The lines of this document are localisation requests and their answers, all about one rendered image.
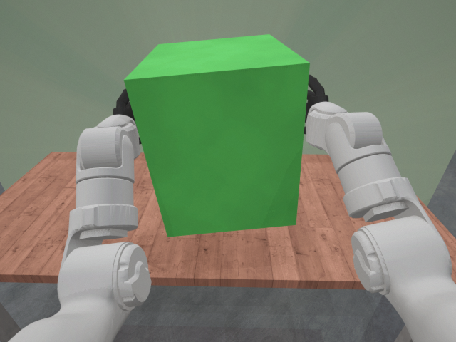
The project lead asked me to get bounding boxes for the robot left upper arm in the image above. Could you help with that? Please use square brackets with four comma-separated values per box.
[8, 242, 151, 342]

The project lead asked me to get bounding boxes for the left robot hand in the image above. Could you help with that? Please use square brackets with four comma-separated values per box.
[113, 89, 142, 144]

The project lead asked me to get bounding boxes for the robot left forearm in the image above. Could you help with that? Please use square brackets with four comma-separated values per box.
[58, 115, 140, 303]

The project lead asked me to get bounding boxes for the robot right forearm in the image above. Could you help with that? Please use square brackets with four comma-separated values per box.
[306, 102, 452, 275]

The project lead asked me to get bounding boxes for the carton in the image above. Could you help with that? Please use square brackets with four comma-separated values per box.
[124, 34, 310, 237]

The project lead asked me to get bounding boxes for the right robot hand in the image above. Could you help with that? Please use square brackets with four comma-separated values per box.
[304, 75, 328, 134]

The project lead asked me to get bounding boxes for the robot right upper arm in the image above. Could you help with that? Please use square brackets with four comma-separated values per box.
[351, 215, 456, 342]

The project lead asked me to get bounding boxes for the table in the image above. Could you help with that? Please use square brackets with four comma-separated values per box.
[0, 152, 456, 342]

